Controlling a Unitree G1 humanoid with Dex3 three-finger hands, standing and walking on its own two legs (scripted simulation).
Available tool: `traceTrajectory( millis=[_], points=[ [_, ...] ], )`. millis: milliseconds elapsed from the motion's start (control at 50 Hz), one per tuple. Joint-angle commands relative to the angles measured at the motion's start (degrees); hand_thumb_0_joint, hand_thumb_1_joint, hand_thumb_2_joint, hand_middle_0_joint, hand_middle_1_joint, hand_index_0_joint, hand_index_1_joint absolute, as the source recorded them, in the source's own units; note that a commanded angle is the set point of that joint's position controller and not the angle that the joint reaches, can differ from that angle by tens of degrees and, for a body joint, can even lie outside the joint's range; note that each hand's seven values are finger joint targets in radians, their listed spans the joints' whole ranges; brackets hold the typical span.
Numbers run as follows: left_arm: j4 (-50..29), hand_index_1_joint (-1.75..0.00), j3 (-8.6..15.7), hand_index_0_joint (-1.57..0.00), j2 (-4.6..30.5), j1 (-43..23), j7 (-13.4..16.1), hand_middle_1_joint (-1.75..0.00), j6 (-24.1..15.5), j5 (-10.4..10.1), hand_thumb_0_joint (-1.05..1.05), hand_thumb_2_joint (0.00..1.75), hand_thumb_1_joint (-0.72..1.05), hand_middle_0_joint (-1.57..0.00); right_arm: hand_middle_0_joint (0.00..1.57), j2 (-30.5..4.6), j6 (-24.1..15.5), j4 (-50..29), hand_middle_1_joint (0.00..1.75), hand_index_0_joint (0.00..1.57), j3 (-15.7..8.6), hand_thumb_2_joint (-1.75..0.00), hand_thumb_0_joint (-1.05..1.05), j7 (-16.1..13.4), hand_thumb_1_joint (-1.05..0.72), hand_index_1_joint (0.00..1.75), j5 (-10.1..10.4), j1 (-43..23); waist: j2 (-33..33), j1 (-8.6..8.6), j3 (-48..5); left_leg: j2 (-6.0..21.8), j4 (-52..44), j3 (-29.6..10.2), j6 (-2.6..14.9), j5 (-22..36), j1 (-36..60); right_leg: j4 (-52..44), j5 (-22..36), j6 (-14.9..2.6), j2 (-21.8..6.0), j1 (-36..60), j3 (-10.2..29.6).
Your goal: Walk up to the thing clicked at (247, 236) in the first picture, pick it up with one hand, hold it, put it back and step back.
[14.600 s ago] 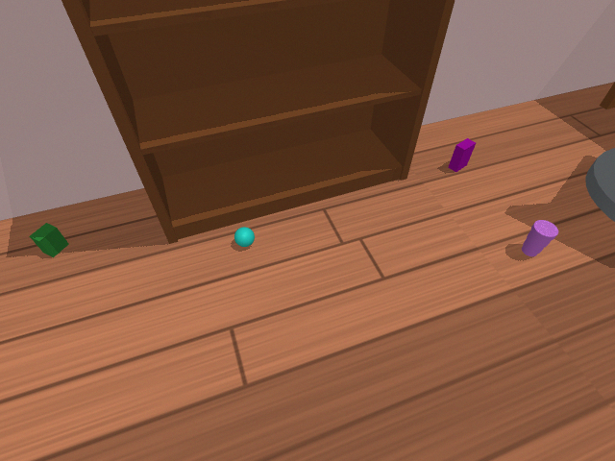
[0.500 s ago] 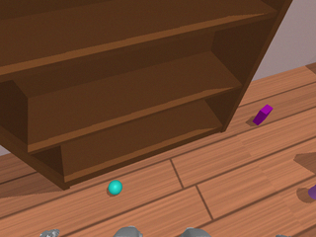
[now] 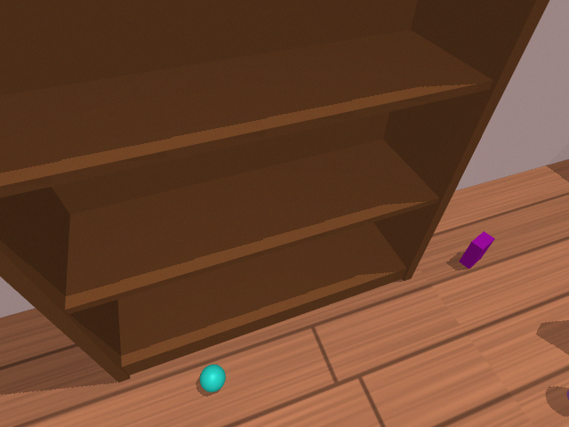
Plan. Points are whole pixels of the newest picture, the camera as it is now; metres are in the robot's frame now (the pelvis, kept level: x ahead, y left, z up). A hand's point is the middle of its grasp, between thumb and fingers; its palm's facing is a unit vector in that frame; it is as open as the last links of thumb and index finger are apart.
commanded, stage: walk up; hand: left
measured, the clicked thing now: (212, 378) +0.42 +0.26 -0.74
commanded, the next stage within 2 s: none
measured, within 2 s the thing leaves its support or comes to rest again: neither
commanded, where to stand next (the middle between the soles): +0.07 -0.01 m, yaw +0 degrees
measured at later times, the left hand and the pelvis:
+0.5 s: hand out of the picture +0.16 +0.24 -0.16, palm faces -0.03 -0.92 -0.38, open 7.4 cm; pelvis +0.05 -0.01 -0.01, yaw +0 degrees
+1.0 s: hand out of the picture +0.05 +0.26 -0.16, palm faces -0.03 -0.92 -0.38, open 7.4 cm; pelvis +0.00 +0.00 -0.02, yaw -1 degrees
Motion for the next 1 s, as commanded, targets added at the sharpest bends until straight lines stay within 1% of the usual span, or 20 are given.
traceTrajectory(
  millis=[0, 40, 100, 160, 180, 220, 300, 360, 460, 500, 540, 560, 580, 640, 740, 800, 820, 860, 880, 980],
  points=[
    [-5.0, -0.30, 3.0, -0.20, 13.1, -2.4, -0.2, -0.30, -1.9, 1.4, 0.00, 0.90, 0.90, -0.20, 0.20, -15.6, -1.3, -3.5, 0.30, 0.20, -4.4, -0.90, 0.00, 0.2, -0.90, 0.30, -0.5, 3.6, 2.2, -1.96, -5.0, 7.1, -5.0, -8.7, 6.28, -17.0, 3.2, 4.3, -16.7, -3.83, -2.6, -4.6, 3.5],
    [-6.8, -0.30, 3.1, -0.20, 12.0, -5.7, -0.7, -0.30, -1.6, 1.8, 0.00, 0.90, 0.90, -0.20, 0.20, -17.9, -1.1, -4.1, 0.30, 0.20, -5.6, -0.90, 0.00, 0.3, -0.90, 0.30, -0.5, 5.2, 6.9, -3.59, 5.9, 14.1, -12.4, -18.1, 10.26, -26.6, 3.6, 13.1, -15.4, -2.37, 0.1, -20.2, -1.0],
    [-9.0, -0.30, 3.4, -0.20, 12.3, -4.5, -0.9, -0.30, -3.0, 1.8, 0.00, 0.90, 0.90, -0.20, 0.20, -17.9, -1.6, -6.8, 0.30, 0.20, -6.0, -0.90, 0.00, 0.6, -0.90, 0.30, -0.9, 4.1, 5.7, -2.41, 9.3, 17.3, -9.5, -18.0, 13.49, -5.8, 1.9, 13.0, -16.0, -2.21, -3.7, -20.6, 0.7],
    [-5.5, -0.30, 3.4, -0.20, 11.4, 4.4, 0.5, -0.30, -4.3, 1.4, 0.00, 0.90, 0.90, -0.20, 0.20, -11.6, -0.5, -9.5, 0.30, 0.20, -3.7, -0.90, 0.00, 0.6, -0.90, 0.30, 0.5, -2.7, 1.8, 2.77, -0.4, 6.6, 8.4, -1.5, 3.69, 22.9, -6.4, -2.8, 13.3, -2.48, -3.7, 5.1, 2.5],
    [-5.4, -0.30, 4.2, -0.20, 16.1, 7.1, 1.3, -0.30, -4.5, 1.4, 0.00, 0.90, 0.90, -0.20, 0.20, -9.8, 0.0, -10.6, 0.30, 0.20, -3.1, -0.90, 0.00, 0.4, -0.90, 0.30, 1.4, -2.4, -4.7, 3.38, -2.4, 1.4, 15.7, -0.3, -0.17, 14.5, -12.7, -4.1, 25.6, -5.11, -12.5, 10.6, 14.8],
    [-7.4, -0.30, 4.0, -0.20, 17.2, 4.9, 1.8, -0.30, -4.3, 1.2, 0.00, 0.90, 0.90, -0.20, 0.20, -10.3, 1.1, -9.1, 0.30, 0.20, -3.2, -0.90, 0.00, -0.8, -0.90, 0.30, 1.0, 1.3, -5.0, 1.55, -3.1, -0.5, 22.2, -6.1, 0.49, -19.9, -14.3, -1.1, 37.1, -14.05, -21.3, 10.5, 21.4],
    [-9.3, -0.30, 3.2, -0.20, 14.5, 0.6, 3.3, -0.30, -3.3, 0.3, 0.00, 0.90, 0.90, -0.20, 0.20, -10.7, 2.5, -7.4, 0.30, 0.20, -3.4, -0.90, 0.00, -1.2, -0.90, 0.30, 1.3, 3.4, -7.4, -0.70, -3.6, 0.2, 25.2, -8.8, 0.81, -13.6, -13.9, 2.3, 47.0, -9.13, -16.8, 8.4, 10.3],
    [-12.1, -0.30, 3.7, -0.20, 14.5, -2.5, 3.4, -0.30, -1.4, 0.3, 0.00, 0.90, 0.90, -0.20, 0.20, -11.6, 2.8, -6.9, 0.30, 0.20, -3.3, -0.90, 0.00, -1.7, -0.90, 0.30, 1.7, 5.1, -11.4, -1.11, -4.4, -2.8, 29.8, -3.5, -0.09, -10.5, -14.6, 5.3, 52.3, -10.68, -15.0, 5.4, 6.5],
    [-15.4, -0.30, 4.2, -0.20, 14.1, -3.0, 3.1, -0.30, 1.9, 0.4, 0.00, 0.90, 0.90, -0.20, 0.20, -12.3, 2.4, -8.1, 0.30, 0.20, -3.8, -0.90, 0.00, -2.3, -0.90, 0.30, 1.1, 5.5, -10.6, -0.47, -7.0, -2.0, 18.0, -0.2, 0.31, -5.7, -15.4, 14.2, 40.8, -10.20, -13.0, 6.5, 4.3],
    [-15.8, -0.30, 4.3, -0.20, 14.5, -3.9, 2.9, -0.30, 2.6, -0.7, 0.00, 0.90, 0.90, -0.20, 0.20, -12.0, 1.9, -7.8, 0.30, 0.20, -4.2, -0.90, 0.00, -2.2, -0.90, 0.30, 0.4, 7.2, -7.1, -2.11, -7.6, -1.5, 5.3, 0.6, 0.81, 11.9, -10.1, 19.6, 31.3, -7.41, -11.3, 3.0, 2.7],
    [-17.0, -0.30, 3.7, -0.20, 11.1, -2.3, 2.7, -0.30, 3.2, -1.8, 0.00, 0.90, 0.90, -0.20, 0.20, -18.4, 1.8, -10.2, 0.30, 0.20, -6.5, -0.90, 0.00, -2.2, -0.90, 0.30, -0.8, 4.5, 4.8, -1.03, -8.0, 12.2, 4.0, -15.7, 7.33, 44.6, -1.9, 29.0, 5.0, -1.86, -0.8, -9.4, 1.3],
    [-17.1, -0.30, 4.2, -0.20, 11.4, -3.0, 3.3, -0.30, 3.9, -2.1, 0.00, 0.90, 0.90, -0.20, 0.20, -21.7, 1.9, -10.7, 0.30, 0.20, -7.0, -0.90, 0.00, -1.9, -0.90, 0.30, 0.1, 4.4, 12.9, -2.80, -9.2, 20.5, 2.4, -24.4, 15.72, 54.1, -2.8, 40.0, -27.8, -1.61, 5.2, -11.1, 2.8],
    [-16.3, -0.30, 4.5, -0.20, 11.9, -3.9, 3.7, -0.30, 4.5, -1.3, 0.00, 0.90, 0.90, -0.20, 0.20, -21.4, 1.9, -10.7, 0.30, 0.20, -7.4, -0.90, 0.00, -2.0, -0.90, 0.30, -0.1, 4.8, 11.1, -3.30, -7.6, 22.1, 1.5, -28.1, 18.00, 47.6, -7.0, 47.9, -30.9, -1.44, 4.8, -11.0, 8.3],
    [-14.7, -0.30, 4.7, -0.20, 12.5, 0.5, 3.4, -0.30, 4.7, -1.6, 0.00, 0.90, 0.90, -0.20, 0.20, -16.3, 2.4, -14.3, 0.30, 0.20, -6.2, -0.90, 0.00, -2.7, -0.90, 0.30, -0.6, -3.1, 8.9, 1.09, -5.0, 14.1, 5.9, -13.6, 13.84, 40.1, -6.6, 52.5, -24.2, -1.20, 3.6, -15.8, 8.6],
    [-14.6, -0.30, 4.5, -0.20, 11.5, 0.0, 2.1, -0.30, 1.8, 0.0, 0.00, 0.90, 0.90, -0.20, 0.20, -14.6, 1.9, -13.5, 0.30, 0.20, -5.8, -0.90, 0.00, -1.4, -0.90, 0.30, -1.5, 3.2, 8.5, -2.97, -8.4, 11.6, 5.3, -13.1, 12.30, 13.5, 0.8, 26.0, -22.5, 0.81, 1.3, -10.9, 2.3],
    [-11.0, -0.30, 4.6, -0.20, 10.5, 5.7, 1.7, -0.30, 0.8, 0.9, 0.00, 0.90, 0.90, -0.20, 0.20, -16.2, 2.5, -14.3, 0.30, 0.20, -5.7, -0.90, 0.00, -0.3, -0.90, 0.30, -1.7, -0.8, 9.8, 0.06, -5.6, 11.5, 3.8, -13.2, 10.80, -3.1, -9.4, 6.7, -16.6, -1.08, 2.0, 0.3, -1.3],
    [-9.6, -0.30, 4.8, -0.20, 10.8, 7.5, 1.8, -0.30, 0.2, 1.6, 0.00, 0.90, 0.90, -0.20, 0.20, -15.0, 2.8, -14.1, 0.30, 0.20, -5.1, -0.90, 0.00, -0.3, -0.90, 0.30, -1.2, -1.2, 7.2, 1.42, -4.6, 10.7, 7.3, -12.2, 8.58, -1.5, -14.2, -1.9, -11.4, -2.39, 1.3, 6.0, 0.3],
    [-12.2, -0.30, 6.0, -0.20, 17.7, 2.5, 2.0, -0.30, -0.9, 3.0, 0.00, 0.90, 0.90, -0.20, 0.20, -9.8, 2.1, -15.1, 0.30, 0.20, -3.2, -0.90, 0.00, -0.1, -0.90, 0.30, -0.1, -2.9, -11.1, 2.00, 0.9, -1.6, 17.8, -4.3, 0.90, -12.9, -26.6, -10.2, -24.0, -10.23, -16.5, 1.0, 29.6],
    [-13.8, -0.30, 5.8, -0.20, 19.7, -2.5, 1.6, -0.30, -1.0, 3.0, 0.00, 0.90, 0.90, -0.20, 0.20, -12.9, 1.8, -13.4, 0.30, 0.20, -4.3, -0.90, 0.00, -0.8, -0.90, 0.30, -0.1, -3.4, -9.5, 1.06, 3.3, 0.4, 22.2, -8.1, 0.19, -16.0, -15.4, -8.0, -20.7, -13.92, -20.8, -12.2, 30.4],
    [-13.0, -0.30, 4.2, -0.20, 14.1, -1.8, 0.9, -0.30, -1.9, 1.3, 0.00, 0.90, 0.90, -0.20, 0.20, -11.7, -0.2, -9.5, 0.30, 0.20, -3.5, -0.90, 0.00, 0.3, -0.90, 0.30, 0.0, 1.5, -8.7, -1.40, -1.1, -1.1, 5.7, -2.7, 0.55, 2.5, -5.3, -1.0, 3.6, -5.81, -8.9, -2.2, 9.5]
  ],
)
